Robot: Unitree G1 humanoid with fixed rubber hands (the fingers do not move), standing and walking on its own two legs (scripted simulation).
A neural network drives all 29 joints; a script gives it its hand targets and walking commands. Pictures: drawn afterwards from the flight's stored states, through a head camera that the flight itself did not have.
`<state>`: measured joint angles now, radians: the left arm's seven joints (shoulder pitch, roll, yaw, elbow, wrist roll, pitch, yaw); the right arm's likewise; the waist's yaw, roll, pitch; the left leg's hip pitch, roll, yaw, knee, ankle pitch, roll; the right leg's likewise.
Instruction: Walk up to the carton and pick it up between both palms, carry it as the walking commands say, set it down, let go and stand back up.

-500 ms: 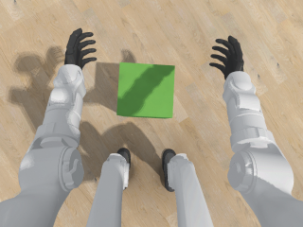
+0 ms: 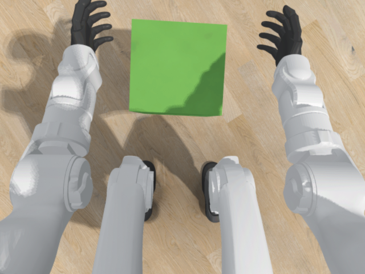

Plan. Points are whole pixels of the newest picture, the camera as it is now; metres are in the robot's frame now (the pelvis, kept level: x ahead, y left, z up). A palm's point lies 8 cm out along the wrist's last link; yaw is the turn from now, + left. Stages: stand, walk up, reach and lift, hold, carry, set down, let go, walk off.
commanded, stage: reach and lift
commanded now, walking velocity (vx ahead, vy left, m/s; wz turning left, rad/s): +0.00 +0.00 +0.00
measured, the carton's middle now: (177, 78) +0.50 +0.01 -0.35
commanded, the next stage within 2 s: none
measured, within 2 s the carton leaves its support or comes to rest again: leaves its support in 1.96 s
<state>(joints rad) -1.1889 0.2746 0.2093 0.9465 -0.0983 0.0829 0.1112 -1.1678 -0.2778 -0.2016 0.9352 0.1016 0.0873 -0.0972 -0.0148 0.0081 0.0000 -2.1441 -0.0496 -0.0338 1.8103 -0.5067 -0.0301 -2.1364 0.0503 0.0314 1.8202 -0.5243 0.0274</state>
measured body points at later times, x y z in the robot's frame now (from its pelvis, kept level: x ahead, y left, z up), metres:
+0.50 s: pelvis -0.01 +0.00 -0.09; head +0.35 +0.00 +0.16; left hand +0.52 +0.18 -0.28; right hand +0.52 -0.19 -0.28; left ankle +0.10 +0.12 -0.44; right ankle +0.10 -0.12 -0.44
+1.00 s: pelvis -0.02 +0.00 -0.10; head +0.35 +0.00 +0.16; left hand +0.53 +0.17 -0.28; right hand +0.52 -0.19 -0.29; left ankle +0.10 +0.12 -0.44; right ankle +0.10 -0.12 -0.44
